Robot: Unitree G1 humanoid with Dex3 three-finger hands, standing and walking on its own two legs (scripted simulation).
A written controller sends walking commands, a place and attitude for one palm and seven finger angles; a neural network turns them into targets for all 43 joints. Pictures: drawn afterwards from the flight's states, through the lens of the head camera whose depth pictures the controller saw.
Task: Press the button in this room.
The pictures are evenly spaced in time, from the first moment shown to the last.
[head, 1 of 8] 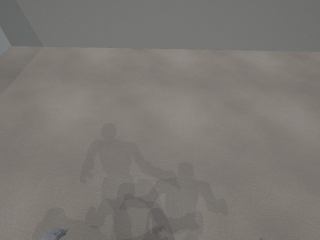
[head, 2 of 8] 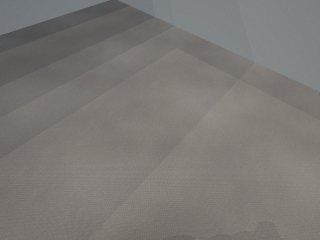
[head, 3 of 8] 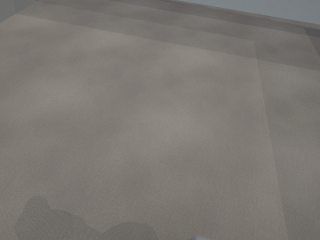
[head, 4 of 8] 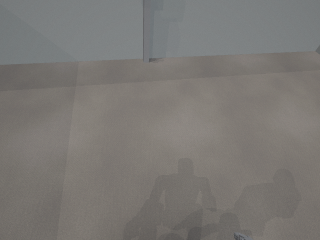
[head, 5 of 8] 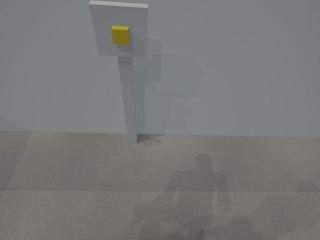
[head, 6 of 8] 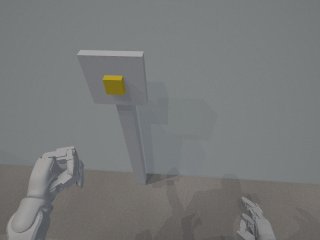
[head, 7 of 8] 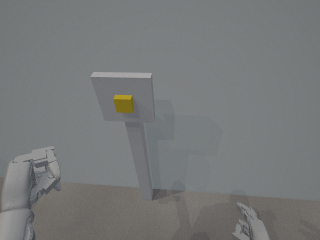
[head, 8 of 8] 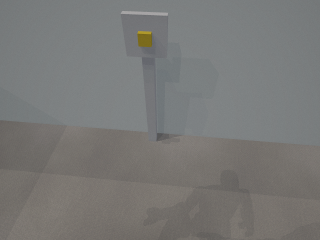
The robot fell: no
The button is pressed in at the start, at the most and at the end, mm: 0 13 0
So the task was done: yes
